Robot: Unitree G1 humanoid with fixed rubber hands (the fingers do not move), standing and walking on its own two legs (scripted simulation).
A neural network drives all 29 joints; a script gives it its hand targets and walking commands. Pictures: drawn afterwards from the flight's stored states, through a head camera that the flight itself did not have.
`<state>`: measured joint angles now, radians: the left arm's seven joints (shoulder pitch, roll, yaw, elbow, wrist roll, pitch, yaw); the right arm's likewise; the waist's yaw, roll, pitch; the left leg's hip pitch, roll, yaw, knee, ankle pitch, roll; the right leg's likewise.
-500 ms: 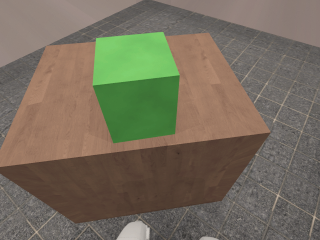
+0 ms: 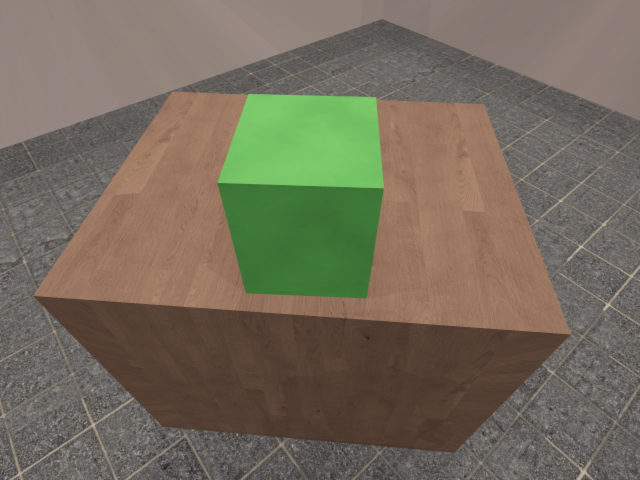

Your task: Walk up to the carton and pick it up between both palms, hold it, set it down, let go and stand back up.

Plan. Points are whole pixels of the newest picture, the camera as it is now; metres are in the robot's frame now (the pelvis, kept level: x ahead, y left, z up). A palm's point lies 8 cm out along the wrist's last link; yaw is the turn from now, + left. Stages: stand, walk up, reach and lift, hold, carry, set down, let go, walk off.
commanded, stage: walk up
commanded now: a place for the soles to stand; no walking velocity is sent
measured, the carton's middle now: (308, 198) +0.52 +0.04 +0.05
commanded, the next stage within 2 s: none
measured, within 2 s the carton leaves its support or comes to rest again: neither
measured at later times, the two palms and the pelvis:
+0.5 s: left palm out of the picture +0.05 +0.25 -0.15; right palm out of the picture +0.10 -0.25 -0.12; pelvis +0.01 -0.01 -0.01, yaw +9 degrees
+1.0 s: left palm out of the picture -0.04 +0.25 -0.14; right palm (488, 476) +0.16 -0.20 -0.12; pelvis +0.01 +0.02 +0.00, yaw +12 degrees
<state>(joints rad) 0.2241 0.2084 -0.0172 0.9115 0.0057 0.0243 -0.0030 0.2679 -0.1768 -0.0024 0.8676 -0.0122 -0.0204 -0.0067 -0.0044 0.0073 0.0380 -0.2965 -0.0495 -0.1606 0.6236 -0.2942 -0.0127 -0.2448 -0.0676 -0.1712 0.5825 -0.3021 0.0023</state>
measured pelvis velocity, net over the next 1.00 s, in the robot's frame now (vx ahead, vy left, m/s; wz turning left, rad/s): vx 0.01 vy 0.02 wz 0.20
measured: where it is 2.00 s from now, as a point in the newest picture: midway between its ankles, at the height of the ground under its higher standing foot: outside the picture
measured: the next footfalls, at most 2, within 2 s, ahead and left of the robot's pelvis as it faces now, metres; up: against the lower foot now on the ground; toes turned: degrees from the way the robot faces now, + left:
right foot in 1.26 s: +0.05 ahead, -0.06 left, +0.00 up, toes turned -1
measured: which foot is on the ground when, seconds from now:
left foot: down 0.00-1.00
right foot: down 0.00-1.00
